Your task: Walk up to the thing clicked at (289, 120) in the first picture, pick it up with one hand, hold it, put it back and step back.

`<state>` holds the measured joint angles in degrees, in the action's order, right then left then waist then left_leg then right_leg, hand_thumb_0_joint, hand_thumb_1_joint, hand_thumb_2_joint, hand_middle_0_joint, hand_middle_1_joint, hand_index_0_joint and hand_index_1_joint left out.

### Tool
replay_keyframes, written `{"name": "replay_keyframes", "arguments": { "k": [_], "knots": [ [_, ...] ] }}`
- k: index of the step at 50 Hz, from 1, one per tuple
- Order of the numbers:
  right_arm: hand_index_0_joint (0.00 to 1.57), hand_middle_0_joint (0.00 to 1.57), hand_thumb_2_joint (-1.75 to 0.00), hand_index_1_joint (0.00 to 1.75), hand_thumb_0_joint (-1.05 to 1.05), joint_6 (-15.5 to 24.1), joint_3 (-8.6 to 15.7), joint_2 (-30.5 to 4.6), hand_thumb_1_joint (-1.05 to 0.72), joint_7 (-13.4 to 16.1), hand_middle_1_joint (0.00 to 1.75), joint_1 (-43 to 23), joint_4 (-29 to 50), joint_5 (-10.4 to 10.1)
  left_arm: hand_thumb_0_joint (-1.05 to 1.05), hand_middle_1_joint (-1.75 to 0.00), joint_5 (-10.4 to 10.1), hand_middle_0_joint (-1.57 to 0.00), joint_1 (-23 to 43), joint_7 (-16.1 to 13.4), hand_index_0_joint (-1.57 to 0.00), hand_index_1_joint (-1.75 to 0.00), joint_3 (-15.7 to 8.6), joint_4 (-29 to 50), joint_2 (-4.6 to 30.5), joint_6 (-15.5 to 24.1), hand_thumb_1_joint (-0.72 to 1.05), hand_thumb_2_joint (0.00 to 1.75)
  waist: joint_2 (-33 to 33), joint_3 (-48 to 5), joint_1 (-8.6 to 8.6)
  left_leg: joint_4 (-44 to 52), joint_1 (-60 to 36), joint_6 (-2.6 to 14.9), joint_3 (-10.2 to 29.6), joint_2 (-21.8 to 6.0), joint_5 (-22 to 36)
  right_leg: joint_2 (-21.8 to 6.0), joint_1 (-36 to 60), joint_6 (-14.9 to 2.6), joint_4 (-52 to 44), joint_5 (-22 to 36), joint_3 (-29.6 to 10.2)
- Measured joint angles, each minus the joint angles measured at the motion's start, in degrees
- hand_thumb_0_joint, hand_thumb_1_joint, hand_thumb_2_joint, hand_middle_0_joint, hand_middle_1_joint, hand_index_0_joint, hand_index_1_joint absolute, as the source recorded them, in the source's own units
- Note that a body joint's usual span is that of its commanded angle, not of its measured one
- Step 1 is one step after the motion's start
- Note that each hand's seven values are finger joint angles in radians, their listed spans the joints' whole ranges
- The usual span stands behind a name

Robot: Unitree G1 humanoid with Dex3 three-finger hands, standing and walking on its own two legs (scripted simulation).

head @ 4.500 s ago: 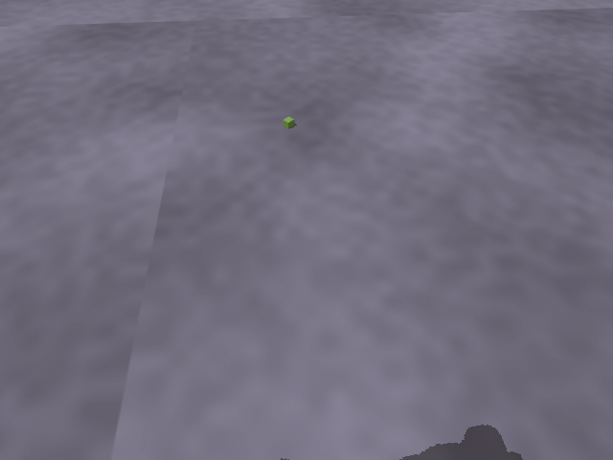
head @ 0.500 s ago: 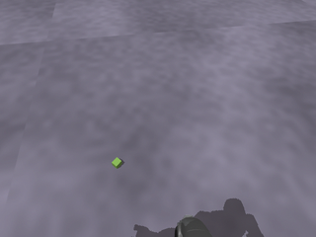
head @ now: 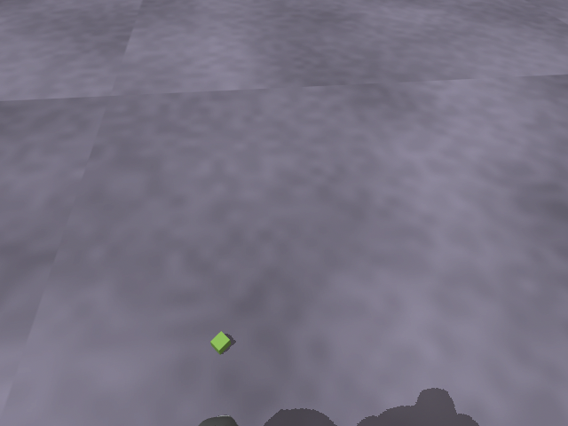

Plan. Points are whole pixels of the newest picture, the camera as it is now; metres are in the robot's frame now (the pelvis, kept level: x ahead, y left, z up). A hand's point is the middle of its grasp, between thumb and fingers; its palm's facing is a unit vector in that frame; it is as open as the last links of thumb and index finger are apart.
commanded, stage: walk up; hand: left
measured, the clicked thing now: (220, 342) +0.49 +0.21 -0.74
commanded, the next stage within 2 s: stand in 1.46 s
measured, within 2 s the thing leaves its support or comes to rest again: neither
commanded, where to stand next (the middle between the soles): +0.13 +0.00 m, yaw -1 degrees
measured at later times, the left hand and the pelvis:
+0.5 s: hand out of the picture +0.15 +0.26 -0.14, palm faces -0.07 -0.93 -0.37, open 7.4 cm; pelvis +0.06 +0.00 +0.00, yaw -2 degrees
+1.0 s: hand (131, 405) +0.17 +0.24 -0.13, palm faces -0.07 -0.94 -0.32, open 7.4 cm; pelvis +0.07 +0.00 +0.02, yaw -3 degrees
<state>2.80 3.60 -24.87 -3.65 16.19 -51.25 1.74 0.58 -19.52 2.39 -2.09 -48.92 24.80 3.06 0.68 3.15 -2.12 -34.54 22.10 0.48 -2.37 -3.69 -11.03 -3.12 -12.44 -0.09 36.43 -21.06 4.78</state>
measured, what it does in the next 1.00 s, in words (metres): steps on the spot: right foot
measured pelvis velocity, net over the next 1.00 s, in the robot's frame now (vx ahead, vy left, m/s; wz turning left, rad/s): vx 0.07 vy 0.00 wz -0.05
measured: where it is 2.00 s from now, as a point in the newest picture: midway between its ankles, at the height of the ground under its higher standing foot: outside the picture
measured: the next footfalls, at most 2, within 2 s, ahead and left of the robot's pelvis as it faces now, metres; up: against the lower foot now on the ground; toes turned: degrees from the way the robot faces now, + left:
right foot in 0.32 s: +0.13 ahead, -0.14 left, +0.00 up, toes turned -4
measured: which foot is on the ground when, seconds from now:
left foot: down 0.00-1.00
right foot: down 0.00-0.02, up 0.04-0.30, down 0.32-1.00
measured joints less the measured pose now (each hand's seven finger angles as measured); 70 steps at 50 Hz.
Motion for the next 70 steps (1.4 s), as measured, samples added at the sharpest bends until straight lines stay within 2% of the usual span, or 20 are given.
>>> {"name": "replay_keyframes", "arguments": {
  "k": [2, 4, 7, 13, 16, 17, 18, 23, 29, 38, 48, 70],
  "knots": [
    [0.2, 0.21, -0.9, 0.3, 0.0, 0.6, -0.1, 0.6, -0.91, 0.9, 0.3, -0.6, 0.0, 0.2, 0.0, -0.3, -0.3, -0.2, 0.5, -0.7, -0.2, -0.3, 0.1, -1.4, 0.3, -1.1, 0.9, 0.9, -2.1, 0.3, 0.19, -2.3, 0.1, 0.31, -1.1, 1.4, -0.4, -1.0, -2.2, -1.1, 6.6, -3.5, -2.3],
    [0.2, 0.21, -0.9, 0.3, 0.0, 0.7, -0.5, 1.2, -0.91, 1.1, 0.3, -1.2, 0.6, -0.2, 0.0, -0.3, -0.4, -0.2, 1.3, -1.4, -0.2, -0.3, 0.5, -2.7, 0.1, -1.9, 0.9, 0.9, -2.5, 0.9, 0.78, -3.0, -0.4, 0.89, -1.4, 1.2, -2.0, 0.7, -5.8, -1.72, 14.9, -6.8, -4.0],
    [0.2, 0.21, -0.9, 0.3, 0.0, 0.7, -1.4, 2.4, -0.91, 1.7, 0.3, -1.9, 1.4, -0.5, 0.0, -0.3, -0.7, -0.2, 2.5, -1.7, -0.2, -0.3, 0.7, -3.7, 0.3, -2.0, 0.9, 0.9, -3.5, 2.2, 1.44, -0.7, -2.4, 1.13, -1.9, 1.1, -1.9, 1.5, -10.0, -1.99, 19.9, -6.0, -4.8],
    [0.21, 0.21, -0.9, 0.3, 0.0, -0.2, -2.4, 2.2, -0.9, 2.5, 0.3, -3.1, 1.2, -0.5, 0.0, -0.3, -0.8, -0.2, 4.4, -1.8, -0.2, -0.3, 0.7, -5.3, -0.7, -2.0, 0.9, 0.9, -2.9, 3.3, 2.13, -1.0, -3.5, 0.95, -2.6, 1.0, -3.5, 0.0, -10.5, -1.05, 9.4, -0.7, -4.0],
    [0.21, 0.21, -0.9, 0.3, 0.0, -1.2, -2.7, 2.0, -0.9, 2.7, 0.3, -4.2, 0.5, -1.1, 0.0, -0.3, -0.7, -0.2, 5.3, -2.3, -0.2, -0.3, 0.5, -6.3, -1.1, -1.7, 0.9, 0.9, -1.9, 3.2, 1.9, -5.2, -2.4, 0.33, -2.7, 0.4, -6.3, 0.5, -7.0, -0.91, 1.4, 5.3, -3.5],
    [0.21, 0.21, -0.9, 0.3, 0.0, -1.6, -2.8, 2.0, -0.9, 2.8, 0.3, -4.9, -0.2, -1.4, 0.0, -0.3, -0.5, -0.2, 5.9, -2.5, -0.2, -0.3, 0.4, -7.0, -1.6, -1.6, 0.9, 0.9, -0.9, 3.5, 1.73, -6.7, -2.1, -0.04, -2.4, -0.3, -7.2, 1.1, -6.6, 0.0, 1.2, 5.7, -3.3],
    [0.21, 0.21, -0.9, 0.3, 0.0, -2.0, -2.8, 2.1, -0.9, 3.0, 0.3, -5.6, -0.8, -1.7, 0.0, -0.3, -0.3, -0.2, 6.5, -2.5, -0.2, -0.3, 0.5, -7.5, -2.0, -1.6, 0.9, 0.9, -0.1, 3.5, 1.81, -7.1, -2.2, -0.33, -2.1, -0.7, -7.6, 1.5, -6.5, 0.56, 1.6, 5.3, -3.0],
    [0.2, 0.21, -0.9, 0.3, 0.0, -2.4, -3.5, 3.5, -0.91, 2.8, 0.3, -8.1, -4.8, -2.0, 0.0, -0.3, -0.7, -0.2, 9.4, -2.2, -0.2, -0.3, 2.2, -9.4, -3.3, -2.0, 0.9, 0.9, 0.2, 2.4, 1.77, -3.0, -4.6, -0.43, -2.6, 0.9, -6.0, 0.3, -5.9, 1.32, 1.3, 4.6, -3.8],
    [0.2, 0.21, -0.9, 0.3, 0.0, -2.0, -4.5, 4.5, -0.91, 2.4, 0.3, -10.4, -9.5, -1.9, 0.0, -0.3, -1.1, -0.2, 13.3, -2.0, -0.2, -0.3, 2.8, -11.6, -4.2, -1.7, 0.9, 0.9, 0.2, 1.5, 1.79, 2.4, -7.8, -0.72, -3.0, 0.9, -3.7, 0.5, -3.1, 1.19, -3.5, 6.7, -3.9],
    [0.2, 0.21, -0.9, 0.3, 0.0, -1.9, -4.2, 3.9, -0.91, 2.4, 0.3, -12.3, -14.3, -1.4, 0.0, -0.3, -1.1, -0.2, 17.1, -1.9, -0.2, -0.3, 2.8, -15.1, -4.9, -2.1, 0.9, 0.9, -0.6, 0.5, 2.22, 10.3, -11.9, -1.09, -3.3, 1.0, 0.0, 0.9, 0.8, 1.11, -11.1, 10.4, -3.8],
    [0.2, 0.21, -0.9, 0.3, 0.0, -1.9, -3.6, 3.2, -0.91, 2.5, 0.3, -12.2, -16.4, -1.1, 0.0, -0.3, -0.6, -0.2, 17.0, -1.7, -0.2, -0.3, 2.3, -17.8, -5.1, -2.5, 0.9, 0.9, -1.0, 0.1, 2.42, 14.0, -13.7, -1.23, -3.3, 0.8, 1.7, 1.3, 2.9, 1.09, -15.6, 12.4, -3.7],
    [0.2, 0.21, -0.9, 0.3, 0.0, -2.1, -3.3, 5.1, -0.91, 2.6, 0.3, -12.4, -16.3, -1.0, 0.0, -0.3, -0.4, -0.2, 15.2, -1.8, -0.2, -0.3, 1.8, -19.2, -5.4, -3.0, 0.9, 0.9, -0.5, -0.2, 1.76, 15.8, -15.0, -0.9, -3.2, 1.5, 1.9, 0.7, 4.2, 1.6, -17.2, 12.4, -3.6]
  ]
}}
